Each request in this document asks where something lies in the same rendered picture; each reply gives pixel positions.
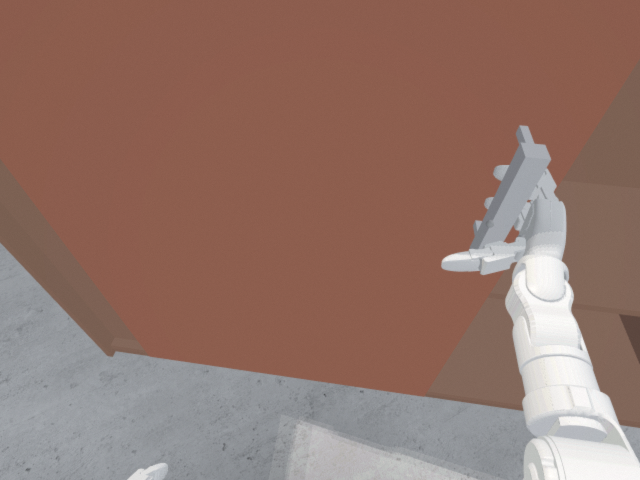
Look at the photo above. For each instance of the handle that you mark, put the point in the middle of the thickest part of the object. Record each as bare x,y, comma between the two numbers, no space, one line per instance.
524,172

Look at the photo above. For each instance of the robot right hand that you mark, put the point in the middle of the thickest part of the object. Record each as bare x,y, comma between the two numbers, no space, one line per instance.
542,222

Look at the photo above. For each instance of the robot right upper arm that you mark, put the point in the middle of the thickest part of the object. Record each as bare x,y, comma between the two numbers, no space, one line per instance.
558,458

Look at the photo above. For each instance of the robot right forearm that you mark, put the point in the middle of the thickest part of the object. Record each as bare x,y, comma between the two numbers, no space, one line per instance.
562,396

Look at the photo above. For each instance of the wardrobe door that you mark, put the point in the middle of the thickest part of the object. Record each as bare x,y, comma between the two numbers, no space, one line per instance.
21,207
272,185

